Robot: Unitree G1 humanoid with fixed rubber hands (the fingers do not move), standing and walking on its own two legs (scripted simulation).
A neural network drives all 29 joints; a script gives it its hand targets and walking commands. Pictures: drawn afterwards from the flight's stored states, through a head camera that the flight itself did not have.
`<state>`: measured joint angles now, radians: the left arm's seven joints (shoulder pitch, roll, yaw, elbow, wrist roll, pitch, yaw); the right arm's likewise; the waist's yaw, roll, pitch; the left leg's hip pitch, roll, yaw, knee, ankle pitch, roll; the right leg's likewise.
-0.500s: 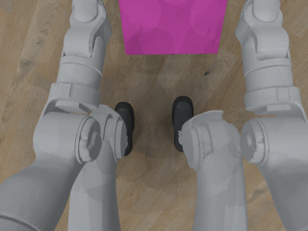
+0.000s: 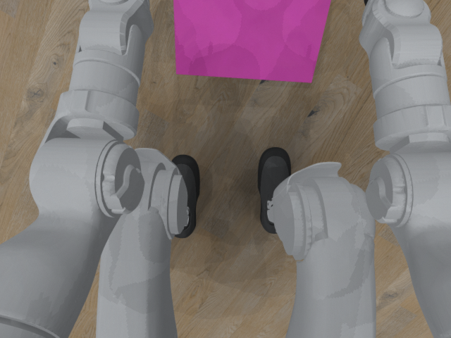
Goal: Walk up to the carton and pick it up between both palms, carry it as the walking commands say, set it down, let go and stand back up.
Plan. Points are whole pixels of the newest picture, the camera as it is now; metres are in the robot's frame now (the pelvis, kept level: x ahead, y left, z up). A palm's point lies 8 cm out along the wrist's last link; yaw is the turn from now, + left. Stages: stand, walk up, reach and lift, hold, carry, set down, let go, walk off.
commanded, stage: set down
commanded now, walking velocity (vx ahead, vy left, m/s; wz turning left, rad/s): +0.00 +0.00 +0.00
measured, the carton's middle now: out of the picture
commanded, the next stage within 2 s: none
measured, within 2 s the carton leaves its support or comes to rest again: rests again in 1.84 s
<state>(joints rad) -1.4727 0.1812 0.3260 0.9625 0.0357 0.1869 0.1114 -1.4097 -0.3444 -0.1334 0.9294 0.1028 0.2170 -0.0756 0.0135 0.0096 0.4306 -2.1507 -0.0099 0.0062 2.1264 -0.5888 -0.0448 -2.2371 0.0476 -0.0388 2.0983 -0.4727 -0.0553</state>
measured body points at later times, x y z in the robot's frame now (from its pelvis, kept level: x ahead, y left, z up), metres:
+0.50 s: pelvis +0.01 +0.01 -0.01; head +0.39 -0.01 +0.22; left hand +0.57 +0.14 -0.19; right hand +0.56 -0.17 -0.20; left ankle +0.12 +0.13 -0.36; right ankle +0.14 -0.09 -0.36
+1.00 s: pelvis +0.02 +0.01 -0.01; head +0.41 +0.01 +0.20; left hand +0.57 +0.15 -0.21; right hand +0.58 -0.16 -0.22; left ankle +0.12 +0.13 -0.36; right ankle +0.14 -0.09 -0.36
